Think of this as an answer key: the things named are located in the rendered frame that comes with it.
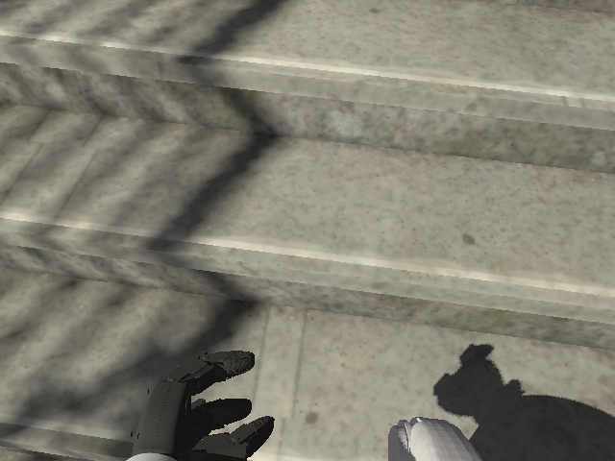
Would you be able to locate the left robot hand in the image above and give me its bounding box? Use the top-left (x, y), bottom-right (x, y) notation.
top-left (131, 351), bottom-right (275, 461)

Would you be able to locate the robot right thigh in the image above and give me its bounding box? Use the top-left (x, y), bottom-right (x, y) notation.
top-left (388, 418), bottom-right (483, 461)

